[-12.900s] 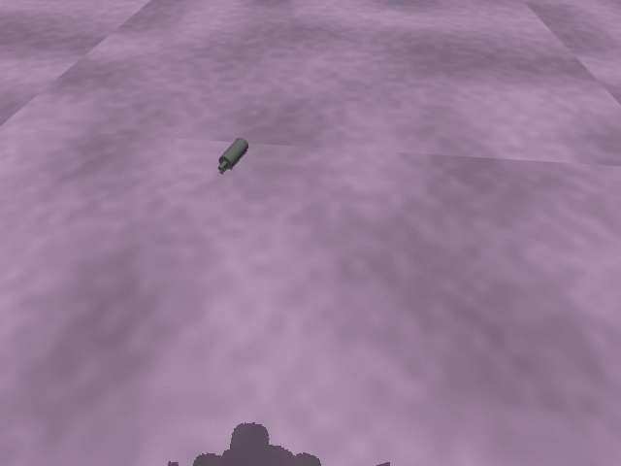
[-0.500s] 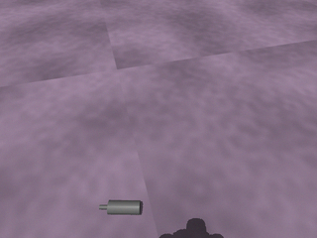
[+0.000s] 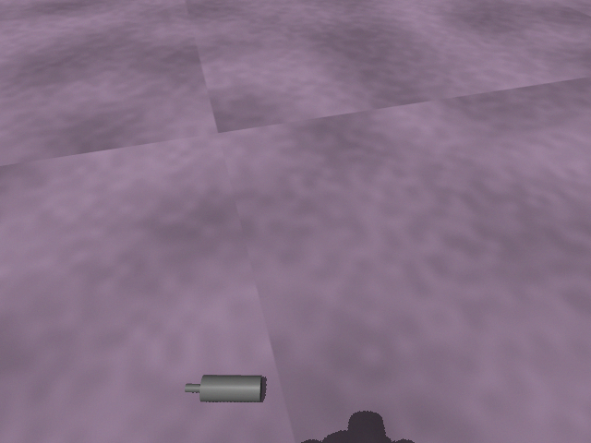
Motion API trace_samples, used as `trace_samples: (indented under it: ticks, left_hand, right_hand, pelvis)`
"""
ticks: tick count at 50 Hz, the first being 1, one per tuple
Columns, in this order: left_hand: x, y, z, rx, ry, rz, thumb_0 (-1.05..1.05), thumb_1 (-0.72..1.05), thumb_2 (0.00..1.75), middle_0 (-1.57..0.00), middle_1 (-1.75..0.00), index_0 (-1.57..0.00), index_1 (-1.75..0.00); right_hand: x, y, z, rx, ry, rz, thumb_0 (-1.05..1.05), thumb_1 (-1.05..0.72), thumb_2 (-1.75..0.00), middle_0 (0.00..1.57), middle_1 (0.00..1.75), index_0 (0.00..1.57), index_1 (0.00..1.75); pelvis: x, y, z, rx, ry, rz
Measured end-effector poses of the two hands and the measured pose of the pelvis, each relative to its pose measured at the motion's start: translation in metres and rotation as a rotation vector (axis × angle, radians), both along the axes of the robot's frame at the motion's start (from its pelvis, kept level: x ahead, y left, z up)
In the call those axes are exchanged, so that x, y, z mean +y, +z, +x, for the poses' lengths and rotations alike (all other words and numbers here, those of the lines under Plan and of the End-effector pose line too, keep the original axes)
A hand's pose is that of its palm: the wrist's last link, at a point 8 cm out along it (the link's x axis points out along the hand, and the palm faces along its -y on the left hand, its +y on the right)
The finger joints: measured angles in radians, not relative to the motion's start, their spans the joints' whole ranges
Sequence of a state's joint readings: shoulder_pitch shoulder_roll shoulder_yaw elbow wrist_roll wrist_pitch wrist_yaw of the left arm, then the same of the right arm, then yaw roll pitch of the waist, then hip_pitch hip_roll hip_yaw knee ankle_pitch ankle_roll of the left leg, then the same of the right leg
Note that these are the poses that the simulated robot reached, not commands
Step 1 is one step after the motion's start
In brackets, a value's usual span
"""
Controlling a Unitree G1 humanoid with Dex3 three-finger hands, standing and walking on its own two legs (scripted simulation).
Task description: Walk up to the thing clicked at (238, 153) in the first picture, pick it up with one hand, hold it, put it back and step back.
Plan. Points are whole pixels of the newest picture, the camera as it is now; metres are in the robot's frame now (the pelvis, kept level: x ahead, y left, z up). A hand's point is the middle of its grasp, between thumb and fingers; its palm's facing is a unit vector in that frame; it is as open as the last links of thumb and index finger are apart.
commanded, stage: stand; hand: left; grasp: from above
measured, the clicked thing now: (223, 388) +0.42 +0.23 -0.74
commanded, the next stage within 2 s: rise first in 0.14 s
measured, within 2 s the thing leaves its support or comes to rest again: neither
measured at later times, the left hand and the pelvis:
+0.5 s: hand out of the picture +0.14 +0.25 -0.17, palm faces -0.02 -0.94 -0.34, open 9.3 cm; pelvis -0.02 +0.00 -0.02, yaw +0 degrees
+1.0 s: hand out of the picture +0.12 +0.26 -0.23, palm faces -0.15 -0.89 -0.44, open 14.2 cm; pelvis -0.02 +0.01 -0.09, yaw +0 degrees
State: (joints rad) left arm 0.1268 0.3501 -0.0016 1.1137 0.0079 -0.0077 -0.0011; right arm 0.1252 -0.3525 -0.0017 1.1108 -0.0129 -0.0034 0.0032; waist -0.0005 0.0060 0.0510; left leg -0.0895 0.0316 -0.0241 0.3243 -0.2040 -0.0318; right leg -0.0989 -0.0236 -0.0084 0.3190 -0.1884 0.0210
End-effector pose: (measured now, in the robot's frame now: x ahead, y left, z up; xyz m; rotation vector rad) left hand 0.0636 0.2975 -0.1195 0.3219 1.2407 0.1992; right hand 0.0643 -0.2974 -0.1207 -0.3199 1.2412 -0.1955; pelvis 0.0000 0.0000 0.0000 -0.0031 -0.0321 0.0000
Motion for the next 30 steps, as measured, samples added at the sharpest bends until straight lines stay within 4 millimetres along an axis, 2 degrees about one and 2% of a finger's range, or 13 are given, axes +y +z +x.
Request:
trace_samples:
  ticks: [13,17,21,24,27,30]
  left_hand:
    - [0.000,-0.001,-0.005,0.007,0.001,-0.002,0.01,0.90,0.90,-0.20,-0.30,-0.20,-0.30]
    - [-0.005,-0.003,0.018,-0.091,0.033,-0.013,0.01,0.84,0.91,-0.19,-0.37,-0.19,-0.37]
    - [-0.004,-0.012,0.052,-0.125,0.000,-0.023,0.01,0.67,0.93,-0.16,-0.54,-0.16,-0.54]
    - [-0.003,-0.015,0.069,-0.151,-0.037,-0.014,0.01,0.50,0.94,-0.13,-0.70,-0.14,-0.69]
    - [-0.004,-0.016,0.074,-0.139,-0.065,0.001,0.01,0.30,0.96,-0.10,-0.83,-0.12,-0.82]
    - [-0.004,-0.021,0.071,-0.098,-0.079,0.015,0.01,0.09,0.97,-0.09,-0.92,-0.10,-0.91]
  right_hand:
    - [-0.001,0.000,-0.005,0.007,-0.005,-0.002,0.01,-0.90,-0.89,0.20,0.30,0.21,0.30]
    - [0.008,0.000,0.002,-0.090,-0.006,0.003,0.01,-0.92,-0.90,0.20,0.30,0.21,0.30]
    - [0.021,-0.005,0.007,-0.148,-0.004,0.024,0.01,-0.93,-0.90,0.20,0.30,0.21,0.30]
    - [0.031,-0.010,0.008,-0.183,-0.019,0.045,0.01,-0.94,-0.90,0.20,0.30,0.21,0.30]
    - [0.039,-0.012,0.008,-0.210,-0.035,0.068,0.01,-0.94,-0.91,0.20,0.30,0.21,0.30]
    - [0.046,-0.015,0.013,-0.239,-0.034,0.083,0.01,-0.94,-0.90,0.20,0.30,0.21,0.30]
  pelvis:
    - [0.000,0.000,-0.002,-0.004,0.000,-0.001]
    - [0.000,-0.005,-0.011,0.042,0.009,-0.002]
    - [-0.001,-0.015,-0.020,0.106,0.006,-0.004]
    - [-0.001,-0.023,-0.022,0.137,-0.003,-0.004]
    - [0.002,-0.026,-0.021,0.153,-0.007,-0.006]
    - [0.004,-0.031,-0.019,0.173,-0.010,-0.009]
